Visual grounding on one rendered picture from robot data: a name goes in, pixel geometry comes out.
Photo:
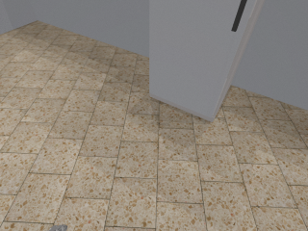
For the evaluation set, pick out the fridge door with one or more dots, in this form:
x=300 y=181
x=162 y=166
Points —
x=191 y=49

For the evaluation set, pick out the handle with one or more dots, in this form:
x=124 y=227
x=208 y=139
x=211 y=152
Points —
x=238 y=15

